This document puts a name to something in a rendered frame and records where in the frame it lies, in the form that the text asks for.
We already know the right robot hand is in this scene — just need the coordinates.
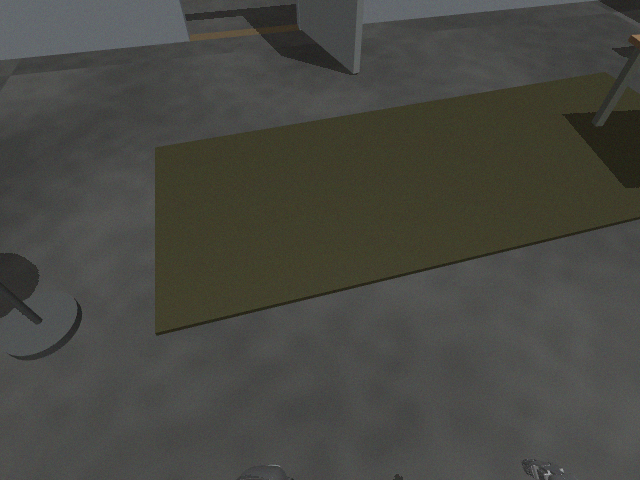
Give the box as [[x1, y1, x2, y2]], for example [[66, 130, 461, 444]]
[[522, 459, 578, 480]]

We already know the floor lamp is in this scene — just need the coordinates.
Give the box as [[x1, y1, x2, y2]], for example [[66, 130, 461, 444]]
[[0, 282, 82, 361]]

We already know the coffee table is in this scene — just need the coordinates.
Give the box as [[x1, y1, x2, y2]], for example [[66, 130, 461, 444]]
[[591, 35, 640, 126]]

